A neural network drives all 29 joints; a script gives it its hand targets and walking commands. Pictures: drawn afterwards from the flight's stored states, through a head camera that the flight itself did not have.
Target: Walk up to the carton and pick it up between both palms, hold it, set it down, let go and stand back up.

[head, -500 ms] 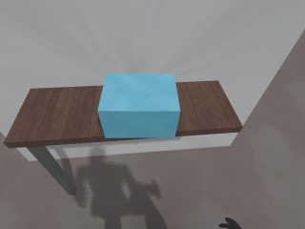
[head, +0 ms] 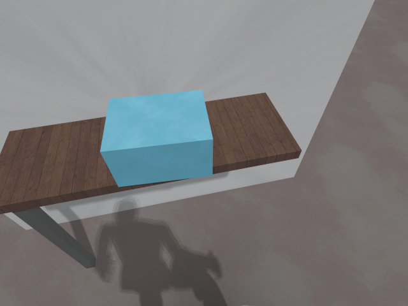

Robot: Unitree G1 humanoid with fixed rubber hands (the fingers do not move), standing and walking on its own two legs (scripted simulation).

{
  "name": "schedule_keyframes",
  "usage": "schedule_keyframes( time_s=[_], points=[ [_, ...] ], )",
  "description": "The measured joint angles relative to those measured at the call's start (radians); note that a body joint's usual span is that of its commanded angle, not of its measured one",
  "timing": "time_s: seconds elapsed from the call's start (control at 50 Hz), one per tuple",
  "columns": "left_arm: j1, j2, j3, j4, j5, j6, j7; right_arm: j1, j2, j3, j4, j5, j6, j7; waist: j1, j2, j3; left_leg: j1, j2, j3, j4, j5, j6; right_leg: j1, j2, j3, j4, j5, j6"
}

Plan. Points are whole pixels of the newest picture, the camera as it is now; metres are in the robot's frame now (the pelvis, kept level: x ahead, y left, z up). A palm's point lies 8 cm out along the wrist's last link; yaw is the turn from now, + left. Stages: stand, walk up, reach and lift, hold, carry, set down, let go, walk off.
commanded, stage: walk up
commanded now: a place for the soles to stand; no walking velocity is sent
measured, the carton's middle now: (161, 137) +0.56 +0.12 -0.03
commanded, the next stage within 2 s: none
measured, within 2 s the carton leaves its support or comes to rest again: neither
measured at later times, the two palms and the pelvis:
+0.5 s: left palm out of the picture +0.08 +0.28 -0.11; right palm out of the picture +0.10 -0.26 -0.15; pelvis +0.07 +0.01 -0.02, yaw -2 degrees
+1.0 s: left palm (73, 261) +0.26 +0.31 -0.12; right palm (286, 261) +0.24 -0.18 -0.11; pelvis +0.12 +0.08 -0.01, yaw -2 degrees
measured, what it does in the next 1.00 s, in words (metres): walks ahead: left foot, then right foot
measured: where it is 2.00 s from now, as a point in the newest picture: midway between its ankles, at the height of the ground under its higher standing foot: outside the picture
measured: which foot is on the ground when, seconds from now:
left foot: down 0.00-0.34, up 0.36-0.62, down 0.64-1.00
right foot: down 0.00-0.66, up 0.68-0.82, down 0.84-1.00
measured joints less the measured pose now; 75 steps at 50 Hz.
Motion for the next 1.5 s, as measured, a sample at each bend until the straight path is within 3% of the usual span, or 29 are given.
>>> schedule_keyframes(
  time_s=[0.16, 0.24, 0.28, 0.32, 0.36, 0.4, 0.44, 0.5, 0.58, 0.64, 0.68, 0.72, 0.76, 0.8, 0.84, 0.86, 0.9, 1.12, 1.32, 1.5],
  points=[
    [-0.015, 0.006, 0.003, -0.034, 0.003, 0.002, 0.004, 0.015, -0.004, 0.0, -0.008, 0.001, 0.001, 0.002, -0.001, -0.008, -0.002, -0.002, 0.014, 0.032, 0.025, -0.022, -0.001, -0.022, 0.018, 0.031, 0.033, -0.012, -0.001],
    [0.032, -0.008, 0.022, -0.046, 0.018, 0.006, 0.0, 0.068, -0.02, -0.012, -0.033, -0.02, -0.001, 0.019, -0.011, 0.016, -0.027, 0.007, 0.029, 0.024, 0.082, -0.15, 0.012, -0.011, 0.027, 0.013, 0.082, -0.13, -0.055],
    [0.065, -0.011, 0.032, -0.05, 0.017, 0.006, -0.005, 0.095, -0.03, -0.015, -0.038, -0.02, -0.008, 0.02, -0.008, 0.028, -0.029, 0.028, 0.04, 0.034, 0.087, -0.136, 0.011, -0.006, 0.013, -0.024, 0.098, -0.124, -0.073],
    [0.098, -0.014, 0.039, -0.057, 0.017, -0.001, -0.011, 0.119, -0.04, -0.016, -0.034, -0.025, -0.015, 0.022, -0.01, 0.046, -0.026, 0.04, 0.061, 0.037, 0.114, -0.126, 0.0, 0.007, 0.009, -0.051, 0.105, -0.088, -0.067],
    [0.128, -0.017, 0.046, -0.072, 0.016, -0.011, -0.012, 0.143, -0.047, -0.015, -0.027, -0.032, -0.01, 0.028, -0.009, 0.067, -0.035, 0.009, 0.065, -0.008, 0.195, -0.221, -0.013, 0.007, 0.02, -0.064, 0.126, -0.114, -0.031],
    [0.152, -0.024, 0.053, -0.086, 0.017, -0.018, -0.003, 0.154, -0.057, -0.017, -0.037, -0.042, 0.002, 0.036, 0.008, 0.083, -0.032, -0.073, 0.023, -0.114, 0.348, -0.316, -0.033, -0.001, 0.029, -0.065, 0.146, -0.146, -0.029],
    [0.173, -0.028, 0.057, -0.093, 0.021, -0.021, 0.014, 0.149, -0.066, -0.021, -0.054, -0.043, 0.001, 0.038, 0.02, 0.099, -0.014, -0.164, -0.003, -0.182, 0.485, -0.304, -0.048, 0.008, 0.032, -0.067, 0.139, -0.153, -0.027],
    [0.196, -0.028, 0.061, -0.094, 0.03, -0.033, 0.03, 0.125, -0.07, -0.026, -0.08, -0.048, -0.006, 0.033, 0.027, 0.11, 0.012, -0.285, 0.002, -0.226, 0.569, -0.224, -0.069, 0.049, 0.017, -0.077, 0.107, -0.159, -0.013],
    [0.195, -0.025, 0.062, -0.096, 0.035, -0.045, 0.034, 0.07, -0.059, -0.038, -0.119, -0.038, -0.011, 0.032, 0.042, 0.095, 0.042, -0.349, 0.037, -0.263, 0.444, -0.089, -0.076, 0.116, -0.022, -0.072, 0.071, -0.175, 0.023],
    [0.166, -0.007, 0.056, -0.106, 0.039, -0.028, 0.017, 0.038, -0.034, -0.046, -0.138, -0.018, -0.038, 0.032, 0.05, 0.057, 0.052, -0.274, 0.041, -0.264, 0.205, 0.137, -0.052, 0.131, -0.06, -0.048, 0.131, -0.233, 0.045],
    [0.121, 0.01, 0.054, -0.106, 0.029, -0.009, 0.007, 0.02, -0.006, -0.053, -0.144, -0.01, -0.053, 0.027, 0.045, 0.006, 0.064, -0.25, 0.008, -0.232, 0.22, 0.066, -0.064, 0.11, -0.095, -0.013, 0.231, -0.282, 0.029],
    [0.072, 0.023, 0.052, -0.113, 0.013, 0.019, 0.008, 0.003, 0.027, -0.044, -0.154, 0.011, -0.048, 0.018, 0.039, -0.024, 0.068, -0.249, -0.001, -0.216, 0.257, 0.029, -0.049, 0.073, -0.068, 0.017, 0.354, -0.381, 0.014],
    [0.031, 0.033, 0.053, -0.119, 0.01, 0.038, 0.012, -0.012, 0.059, -0.031, -0.161, 0.024, -0.035, 0.005, 0.024, -0.047, 0.061, -0.236, -0.002, -0.209, 0.243, 0.032, -0.042, 0.045, -0.039, -0.004, 0.423, -0.432, 0.011],
    [-0.007, 0.032, 0.051, -0.121, 0.008, 0.041, 0.015, -0.024, 0.079, -0.021, -0.17, 0.016, -0.029, -0.003, 0.014, -0.06, 0.054, -0.222, -0.001, -0.204, 0.21, 0.045, -0.039, 0.042, -0.027, -0.057, 0.368, -0.418, 0.007],
    [-0.034, 0.022, 0.047, -0.124, 0.01, 0.034, 0.012, -0.033, 0.081, -0.014, -0.18, 0.005, -0.027, -0.004, 0.006, -0.06, 0.046, -0.217, 0.002, -0.199, 0.183, 0.06, -0.039, 0.067, -0.019, -0.108, 0.216, -0.328, -0.002],
    [-0.046, 0.013, 0.045, -0.123, 0.013, 0.03, 0.009, -0.037, 0.076, -0.014, -0.184, 0.002, -0.027, -0.003, 0.0, -0.051, 0.047, -0.216, 0.005, -0.203, 0.175, 0.066, -0.041, 0.08, -0.012, -0.116, 0.158, -0.217, -0.015],
    [-0.062, -0.007, 0.038, -0.117, 0.017, 0.027, -0.002, -0.039, 0.058, -0.019, -0.182, 0.003, -0.028, -0.003, -0.013, -0.019, 0.047, -0.207, 0.014, -0.223, 0.154, 0.079, -0.044, 0.102, 0.001, -0.136, 0.114, -0.16, -0.025],
    [-0.109, -0.006, 0.035, -0.094, 0.002, 0.054, -0.029, -0.004, -0.001, -0.031, -0.15, 0.011, -0.037, -0.014, -0.017, 0.016, 0.034, -0.193, 0.008, -0.252, 0.077, 0.141, -0.042, 0.122, 0.003, -0.168, 0.05, -0.138, -0.031],
    [-0.092, -0.002, 0.027, -0.046, -0.009, 0.077, -0.031, 0.077, -0.001, -0.042, -0.144, 0.005, -0.045, -0.009, -0.028, 0.007, 0.038, -0.204, -0.028, -0.286, 0.088, 0.152, -0.034, 0.13, -0.026, -0.207, 0.069, -0.152, -0.03],
    [-0.055, 0.018, 0.029, -0.029, 0.001, 0.061, -0.037, 0.099, 0.02, -0.03, -0.145, 0.006, -0.036, -0.021, -0.01, -0.001, 0.027, -0.226, -0.024, -0.314, 0.01, 0.207, -0.042, 0.113, -0.003, -0.219, -0.007, -0.114, -0.048]
  ],
)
